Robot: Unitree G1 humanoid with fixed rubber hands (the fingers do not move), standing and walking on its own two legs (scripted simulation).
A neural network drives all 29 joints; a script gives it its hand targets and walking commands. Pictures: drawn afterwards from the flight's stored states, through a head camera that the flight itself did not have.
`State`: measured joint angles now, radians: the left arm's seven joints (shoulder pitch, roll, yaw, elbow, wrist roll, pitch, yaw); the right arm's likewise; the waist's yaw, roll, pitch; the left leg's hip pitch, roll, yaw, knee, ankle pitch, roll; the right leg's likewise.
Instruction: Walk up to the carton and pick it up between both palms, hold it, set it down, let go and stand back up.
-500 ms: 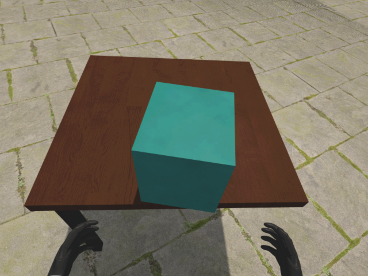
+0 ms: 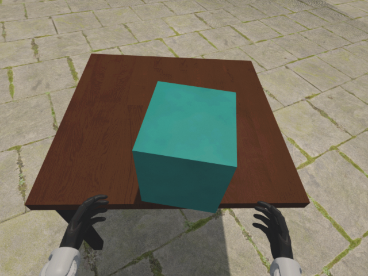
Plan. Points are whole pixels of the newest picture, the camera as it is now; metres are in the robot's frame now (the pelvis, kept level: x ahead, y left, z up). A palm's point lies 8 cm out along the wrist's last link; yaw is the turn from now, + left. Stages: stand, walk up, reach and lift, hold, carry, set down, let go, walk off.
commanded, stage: reach and lift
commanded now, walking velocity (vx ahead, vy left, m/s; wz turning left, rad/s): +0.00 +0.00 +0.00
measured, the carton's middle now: (187, 148) +0.43 -0.01 -0.02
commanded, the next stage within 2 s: none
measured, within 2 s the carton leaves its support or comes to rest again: neither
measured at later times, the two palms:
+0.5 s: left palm (84, 185) +0.28 +0.21 +0.04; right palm (275, 203) +0.25 -0.19 +0.03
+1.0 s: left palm (87, 144) +0.35 +0.21 +0.08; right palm (268, 159) +0.33 -0.18 +0.08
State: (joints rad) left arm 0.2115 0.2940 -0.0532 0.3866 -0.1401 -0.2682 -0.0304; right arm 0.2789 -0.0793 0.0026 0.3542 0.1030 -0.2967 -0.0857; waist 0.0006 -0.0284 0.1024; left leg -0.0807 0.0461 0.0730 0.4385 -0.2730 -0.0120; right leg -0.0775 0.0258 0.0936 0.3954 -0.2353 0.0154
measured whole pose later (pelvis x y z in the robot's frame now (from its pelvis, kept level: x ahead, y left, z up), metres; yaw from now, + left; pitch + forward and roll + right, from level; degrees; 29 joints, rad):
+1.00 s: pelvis -0.01 +0.00 +0.00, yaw +0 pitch -1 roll -1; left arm -0.48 0.35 0.01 0.43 -0.19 0.32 -0.03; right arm -0.34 -0.16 0.00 0.32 0.20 0.20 -0.18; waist 0.00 -0.03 0.07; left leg -0.17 0.05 0.07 0.40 -0.22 -0.01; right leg -0.17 0.03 0.09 0.36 -0.18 0.02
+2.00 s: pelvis -0.01 +0.00 +0.00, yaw +0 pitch +12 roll -1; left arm -0.93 0.30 0.01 1.19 -0.19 -0.01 -0.03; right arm -0.77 -0.23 -0.01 0.98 0.28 -0.01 -0.17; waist -0.05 0.00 -0.10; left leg -0.43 0.05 0.07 0.43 -0.21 -0.01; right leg -0.42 0.03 0.09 0.37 -0.16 0.02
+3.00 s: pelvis -0.03 +0.00 -0.03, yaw +0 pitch +28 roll -1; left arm -1.05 0.19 0.00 1.46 -0.19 -0.37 0.03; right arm -0.85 -0.09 -0.11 1.14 0.14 -0.25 -0.16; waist -0.05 0.01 -0.26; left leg -0.88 0.05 0.07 0.62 -0.22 0.00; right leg -0.87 0.03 0.09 0.58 -0.19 0.04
